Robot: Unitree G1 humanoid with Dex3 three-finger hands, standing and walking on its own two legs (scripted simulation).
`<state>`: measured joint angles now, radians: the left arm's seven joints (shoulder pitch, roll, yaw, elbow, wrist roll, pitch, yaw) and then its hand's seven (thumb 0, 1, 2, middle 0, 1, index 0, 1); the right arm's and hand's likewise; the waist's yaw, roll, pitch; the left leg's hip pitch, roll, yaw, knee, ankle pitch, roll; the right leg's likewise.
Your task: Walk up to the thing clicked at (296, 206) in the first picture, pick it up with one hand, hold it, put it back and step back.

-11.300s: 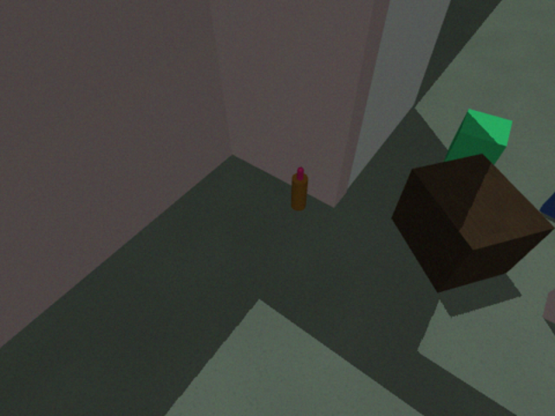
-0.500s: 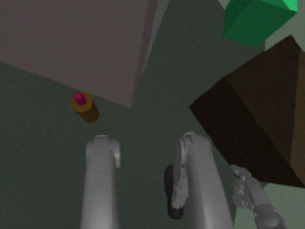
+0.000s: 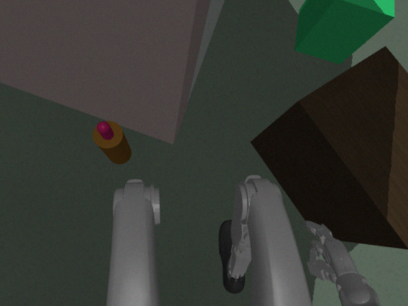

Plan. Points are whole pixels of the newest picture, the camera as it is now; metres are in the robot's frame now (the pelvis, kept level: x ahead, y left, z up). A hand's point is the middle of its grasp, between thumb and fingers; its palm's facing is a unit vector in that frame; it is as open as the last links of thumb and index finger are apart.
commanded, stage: go down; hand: left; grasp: from the side
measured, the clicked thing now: (112, 141) +0.45 +0.22 -0.27
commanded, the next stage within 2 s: none
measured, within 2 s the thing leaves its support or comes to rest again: neither
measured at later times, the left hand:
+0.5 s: hand out of the picture +0.37 +0.41 +0.03, palm faces +0.20 -0.98 -0.05, open 17.6 cm
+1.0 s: hand out of the picture +0.37 +0.41 +0.03, palm faces +0.19 -0.98 -0.05, open 17.7 cm
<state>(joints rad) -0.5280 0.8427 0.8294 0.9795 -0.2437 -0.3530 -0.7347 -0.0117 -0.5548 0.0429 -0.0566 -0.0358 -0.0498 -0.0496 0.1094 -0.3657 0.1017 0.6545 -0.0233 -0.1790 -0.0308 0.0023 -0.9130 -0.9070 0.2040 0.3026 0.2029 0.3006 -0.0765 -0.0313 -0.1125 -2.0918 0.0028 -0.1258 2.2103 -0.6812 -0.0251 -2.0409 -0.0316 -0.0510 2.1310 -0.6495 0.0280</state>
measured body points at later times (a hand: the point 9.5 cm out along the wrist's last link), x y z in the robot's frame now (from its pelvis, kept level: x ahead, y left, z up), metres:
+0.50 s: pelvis +0.00 +0.00 +0.00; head +0.20 +0.06 +0.39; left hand +0.35 +0.46 +0.03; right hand +0.18 -0.28 -0.11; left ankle +0.09 +0.13 -0.36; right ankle +0.11 -0.13 -0.36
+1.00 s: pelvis +0.00 +0.00 -0.01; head +0.20 +0.06 +0.39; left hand +0.35 +0.46 +0.03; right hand +0.17 -0.28 -0.11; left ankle +0.09 +0.13 -0.36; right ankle +0.11 -0.13 -0.36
